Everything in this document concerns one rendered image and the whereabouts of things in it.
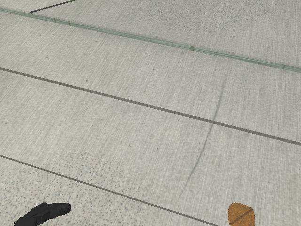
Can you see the robot left hand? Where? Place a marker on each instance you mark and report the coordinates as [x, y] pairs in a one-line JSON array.
[[43, 212]]

